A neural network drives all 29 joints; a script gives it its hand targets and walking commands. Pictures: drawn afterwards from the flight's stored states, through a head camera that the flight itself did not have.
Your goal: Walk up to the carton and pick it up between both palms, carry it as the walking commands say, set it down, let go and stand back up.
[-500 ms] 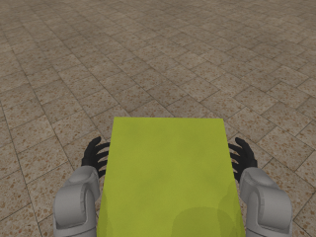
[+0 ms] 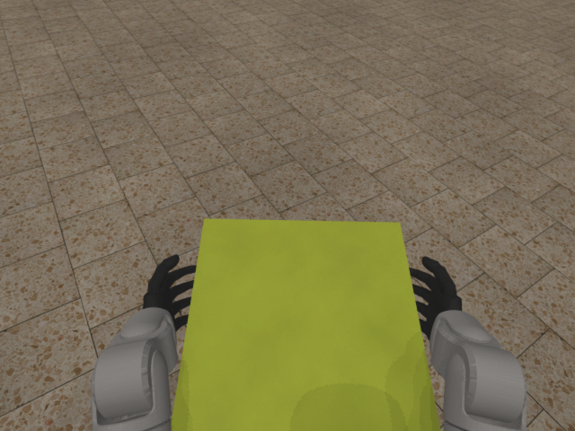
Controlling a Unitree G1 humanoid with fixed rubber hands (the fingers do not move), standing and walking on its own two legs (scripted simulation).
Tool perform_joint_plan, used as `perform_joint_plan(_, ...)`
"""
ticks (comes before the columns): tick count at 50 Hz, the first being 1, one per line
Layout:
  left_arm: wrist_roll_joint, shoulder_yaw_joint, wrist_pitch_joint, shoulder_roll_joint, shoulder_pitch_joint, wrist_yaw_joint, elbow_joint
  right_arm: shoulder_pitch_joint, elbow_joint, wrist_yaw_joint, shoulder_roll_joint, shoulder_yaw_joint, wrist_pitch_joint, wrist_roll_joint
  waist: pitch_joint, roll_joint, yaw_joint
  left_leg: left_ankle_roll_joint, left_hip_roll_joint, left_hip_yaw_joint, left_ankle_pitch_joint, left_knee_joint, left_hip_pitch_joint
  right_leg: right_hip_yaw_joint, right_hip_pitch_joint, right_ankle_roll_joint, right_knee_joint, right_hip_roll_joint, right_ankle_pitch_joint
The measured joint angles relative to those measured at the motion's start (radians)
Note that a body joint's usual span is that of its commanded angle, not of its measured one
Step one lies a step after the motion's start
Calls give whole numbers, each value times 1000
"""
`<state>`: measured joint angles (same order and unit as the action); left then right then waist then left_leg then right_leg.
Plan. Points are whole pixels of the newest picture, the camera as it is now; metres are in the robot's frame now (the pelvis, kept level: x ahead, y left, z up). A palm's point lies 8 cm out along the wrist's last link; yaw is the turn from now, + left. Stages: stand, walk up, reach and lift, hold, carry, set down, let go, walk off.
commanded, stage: carry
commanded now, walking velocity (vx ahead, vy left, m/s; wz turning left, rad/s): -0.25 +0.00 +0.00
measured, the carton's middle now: (298, 343) +0.25 +0.01 +0.00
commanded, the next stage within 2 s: none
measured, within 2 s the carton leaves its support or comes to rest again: neither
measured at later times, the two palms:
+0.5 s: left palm out of the picture +0.08 +0.13 +0.09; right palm out of the picture +0.06 -0.22 +0.08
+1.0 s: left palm out of the picture -0.05 +0.13 +0.08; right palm out of the picture -0.07 -0.21 +0.08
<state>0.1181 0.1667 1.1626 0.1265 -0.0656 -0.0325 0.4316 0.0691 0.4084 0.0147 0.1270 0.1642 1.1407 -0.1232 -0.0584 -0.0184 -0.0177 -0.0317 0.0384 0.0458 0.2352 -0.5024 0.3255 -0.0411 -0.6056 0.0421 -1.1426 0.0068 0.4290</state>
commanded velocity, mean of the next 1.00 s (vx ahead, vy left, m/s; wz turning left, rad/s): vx -0.12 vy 0.00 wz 0.00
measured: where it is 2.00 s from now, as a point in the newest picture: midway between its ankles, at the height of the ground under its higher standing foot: outside the picture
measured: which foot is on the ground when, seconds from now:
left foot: down 0.00-0.24, up 0.26-0.58, down 0.60-1.00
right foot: up 0.00-0.20, down 0.22-0.62, up 0.64-0.90, down 0.92-1.00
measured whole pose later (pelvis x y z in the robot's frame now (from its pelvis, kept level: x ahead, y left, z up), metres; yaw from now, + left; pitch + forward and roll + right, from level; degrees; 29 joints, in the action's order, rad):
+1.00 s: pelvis -0.31 -0.02 +0.00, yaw -3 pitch +4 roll -1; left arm 0.14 0.16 1.16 0.13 -0.11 -0.03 0.36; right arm 0.10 0.37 0.02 0.11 0.18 1.17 -0.14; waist -0.11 0.02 0.02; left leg 0.00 0.07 0.10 0.19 -0.51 0.38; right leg -0.07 -0.27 0.01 -0.47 0.02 0.25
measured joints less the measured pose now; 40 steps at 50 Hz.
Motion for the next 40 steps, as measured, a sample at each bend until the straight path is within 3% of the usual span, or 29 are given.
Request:
perform_joint_plan(3,-3,-5,1,-4,-19,-4,18,11,21,-6,0,6,-5,-3,-5,11,-5,3,19,0,-36,4,36,-4,67,13,51,-3,29)
perform_joint_plan(8,-4,-2,11,-9,-42,-2,14,30,27,-12,1,5,10,-21,-22,38,10,13,40,11,-100,18,99,-18,239,0,373,-16,69)
perform_joint_plan(11,-1,2,12,-4,-46,-1,4,33,26,-13,1,8,19,-27,-24,37,17,27,37,30,-143,23,137,-41,359,-15,643,-2,-62)
perform_joint_plan(12,1,3,4,6,-43,0,-5,37,21,-14,-7,11,21,-24,-17,55,17,34,49,31,-151,10,153,-47,362,-25,680,-8,-137)
perform_joint_plan(13,7,-7,-4,7,-36,0,-21,31,14,-14,-14,13,23,-22,-10,64,20,46,52,30,-77,-21,169,-46,345,-39,667,-12,-160)
perform_joint_plan(15,9,-23,-3,2,-23,-1,-38,13,13,-11,-15,17,33,-17,4,49,33,67,22,24,138,-222,224,-40,319,-58,641,10,-163)
perform_joint_plan(16,9,-25,-3,1,-17,-1,-38,7,14,-9,-13,18,36,-13,10,43,39,73,6,18,182,-345,251,-37,312,-63,640,22,-167)
perform_joint_plan(19,7,-17,-8,1,-8,3,-18,11,23,-1,-4,19,33,0,16,37,48,85,-27,-1,192,-625,287,-29,281,-66,642,42,-199)
perform_joint_plan(21,5,-7,-13,1,-12,7,-6,24,27,4,-5,13,29,5,12,34,48,91,-41,-6,200,-672,262,-25,252,-66,639,51,-221)
perform_joint_plan(24,6,3,-16,1,-24,10,-2,45,24,14,-11,4,30,6,-6,27,41,89,-49,-3,232,-548,172,-26,206,-65,640,59,-256)
perform_joint_plan(27,11,4,-14,2,-36,10,-10,55,14,14,-16,5,30,6,-28,13,31,71,-50,6,268,-314,60,-36,160,-62,646,65,-293)
perform_joint_plan(30,16,4,-11,0,-39,10,-19,56,0,13,-15,7,26,6,-44,0,29,48,-42,31,144,-12,-60,-53,110,-50,628,70,-322)
perform_joint_plan(31,13,8,-11,-7,-32,11,-26,50,-16,13,-3,5,16,1,-42,-20,30,33,-52,36,79,4,-55,-44,96,-37,607,79,-291)
perform_joint_plan(34,4,10,0,-13,6,4,-34,12,-41,14,2,-20,11,-10,-40,-21,16,3,-38,30,53,-6,-42,-12,48,-16,398,49,-67)
perform_joint_plan(37,5,1,5,-8,10,-1,-29,-7,-34,10,0,-15,6,-7,-41,-16,3,1,-18,19,28,18,-40,7,38,-6,200,30,-53)
perform_joint_plan(40,1,-7,6,-15,-9,-5,-18,2,-19,5,0,-8,0,-7,-52,-6,-1,2,-3,20,5,20,-15,6,103,3,246,29,-28)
